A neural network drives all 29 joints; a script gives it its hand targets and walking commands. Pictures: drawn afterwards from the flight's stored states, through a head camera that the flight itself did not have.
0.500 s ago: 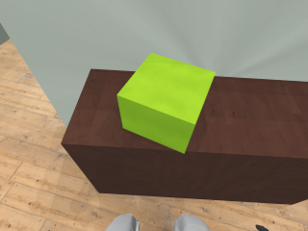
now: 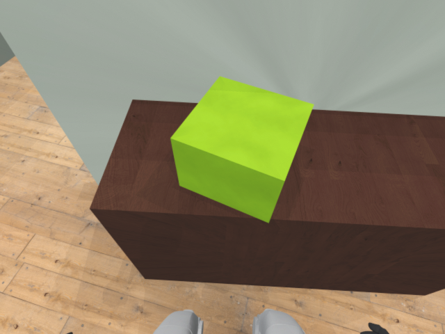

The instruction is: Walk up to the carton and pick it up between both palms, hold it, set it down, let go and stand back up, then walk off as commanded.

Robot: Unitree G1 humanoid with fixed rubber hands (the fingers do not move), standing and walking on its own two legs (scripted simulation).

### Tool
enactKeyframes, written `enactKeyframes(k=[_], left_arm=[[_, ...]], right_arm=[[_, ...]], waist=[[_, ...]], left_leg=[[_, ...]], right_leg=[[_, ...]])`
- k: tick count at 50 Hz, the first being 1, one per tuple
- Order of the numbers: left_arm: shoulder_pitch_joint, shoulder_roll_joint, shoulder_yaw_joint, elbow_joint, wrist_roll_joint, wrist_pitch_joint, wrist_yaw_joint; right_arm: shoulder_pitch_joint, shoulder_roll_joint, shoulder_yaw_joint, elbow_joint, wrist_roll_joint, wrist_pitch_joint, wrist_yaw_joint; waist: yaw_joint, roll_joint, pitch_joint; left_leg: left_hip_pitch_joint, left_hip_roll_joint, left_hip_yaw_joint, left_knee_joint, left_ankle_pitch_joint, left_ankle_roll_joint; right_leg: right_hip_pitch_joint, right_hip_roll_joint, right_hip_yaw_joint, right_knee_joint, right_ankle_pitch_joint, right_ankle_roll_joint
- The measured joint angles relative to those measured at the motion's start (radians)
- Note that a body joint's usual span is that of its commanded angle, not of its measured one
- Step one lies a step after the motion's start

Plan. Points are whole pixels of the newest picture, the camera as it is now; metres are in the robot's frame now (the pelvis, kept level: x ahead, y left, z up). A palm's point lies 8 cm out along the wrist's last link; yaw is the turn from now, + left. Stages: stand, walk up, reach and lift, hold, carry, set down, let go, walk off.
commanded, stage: walk up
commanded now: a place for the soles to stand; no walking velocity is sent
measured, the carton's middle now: (243, 147) +0.50 -0.05 -0.01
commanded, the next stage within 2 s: reach and lift in 0.40 s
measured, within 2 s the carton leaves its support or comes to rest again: neither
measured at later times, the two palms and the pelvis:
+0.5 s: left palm out of the picture +0.06 +0.31 -0.11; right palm out of the picture +0.08 -0.30 -0.11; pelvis -0.01 +0.00 +0.00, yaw -1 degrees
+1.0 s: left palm (81, 307) +0.17 +0.26 -0.08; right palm out of the picture +0.12 -0.26 -0.07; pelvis -0.02 -0.01 +0.00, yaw -1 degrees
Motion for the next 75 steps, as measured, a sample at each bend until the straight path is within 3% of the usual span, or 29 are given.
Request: enactKeyframes(k=[21,22,27,31,36,41,49,59,69,75], left_arm=[[-0.002,0.000,0.000,0.000,0.000,0.000,0.000],[-0.003,0.000,0.000,-0.005,0.000,0.018,0.001],[-0.086,0.000,0.000,-0.057,0.000,0.339,0.014],[-0.153,0.000,0.000,-0.174,0.000,0.433,0.014],[-0.210,0.000,0.000,-0.309,0.000,0.428,0.010],[-0.221,0.000,0.000,-0.327,0.000,0.418,-0.032],[-0.220,0.000,0.015,-0.328,0.000,0.419,-0.052],[-0.198,0.000,0.014,-0.328,0.000,0.397,-0.062],[-0.196,0.000,0.014,-0.328,0.000,0.296,-0.115],[-0.196,0.000,0.014,-0.328,-0.001,0.254,-0.151]], right_arm=[[-0.002,0.000,0.000,0.000,0.000,0.000,0.000],[-0.008,0.002,-0.002,0.013,-0.007,-0.013,0.002],[-0.134,0.029,-0.037,0.148,-0.065,-0.141,0.049],[-0.188,0.078,-0.040,0.153,-0.065,-0.177,0.053],[-0.195,0.126,-0.041,0.153,-0.065,-0.219,0.042],[-0.190,0.161,-0.041,0.149,-0.065,-0.224,-0.013],[-0.162,0.205,-0.040,0.065,-0.065,-0.224,-0.054],[-0.123,0.279,-0.041,-0.061,-0.065,-0.163,-0.087],[-0.065,0.323,-0.041,-0.186,-0.065,-0.093,-0.142],[-0.040,0.359,-0.041,-0.288,-0.065,-0.060,-0.182]], waist=[[0.002,0.001,-0.001],[0.001,0.001,-0.002],[-0.023,0.019,0.007],[-0.039,0.005,0.030],[-0.055,-0.016,0.024],[-0.071,-0.044,0.023],[-0.029,-0.082,0.024],[-0.002,-0.074,0.024],[-0.002,-0.024,0.024],[-0.002,-0.024,0.024]], left_leg=[[0.000,-0.006,0.000,-0.003,0.007,0.000],[-0.002,-0.006,0.000,-0.002,0.008,-0.003],[-0.076,0.033,0.004,0.069,-0.019,-0.016],[-0.090,0.045,0.004,0.081,-0.021,-0.026],[-0.084,0.050,0.004,0.079,-0.020,-0.029],[-0.035,0.049,0.004,0.057,-0.015,-0.030],[0.040,0.047,0.005,-0.006,0.025,-0.032],[0.124,0.043,0.007,-0.088,0.078,-0.032],[0.157,0.047,0.010,-0.097,0.084,-0.031],[0.157,0.050,0.012,-0.104,0.089,-0.031]], right_leg=[[0.000,-0.006,0.000,0.000,0.004,-0.004],[-0.001,-0.006,0.000,0.000,0.004,-0.004],[-0.067,0.027,0.000,0.033,0.008,-0.004],[-0.081,0.038,0.000,0.041,0.010,-0.006],[-0.078,0.043,0.000,0.041,0.010,-0.009],[-0.031,0.043,0.000,0.024,0.013,-0.009],[0.045,0.043,0.000,-0.039,0.050,-0.010],[0.137,0.043,0.000,-0.135,0.111,-0.006],[0.172,0.044,0.000,-0.149,0.120,-0.001],[0.170,0.045,0.000,-0.149,0.118,-0.001]])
